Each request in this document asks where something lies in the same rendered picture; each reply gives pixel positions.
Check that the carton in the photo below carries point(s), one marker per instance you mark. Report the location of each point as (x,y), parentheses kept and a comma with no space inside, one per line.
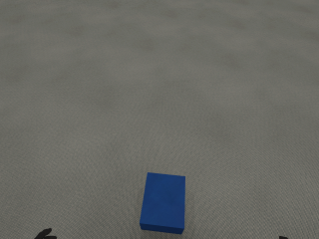
(163,208)

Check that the left robot hand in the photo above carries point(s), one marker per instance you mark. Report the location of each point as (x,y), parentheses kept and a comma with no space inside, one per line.
(43,234)

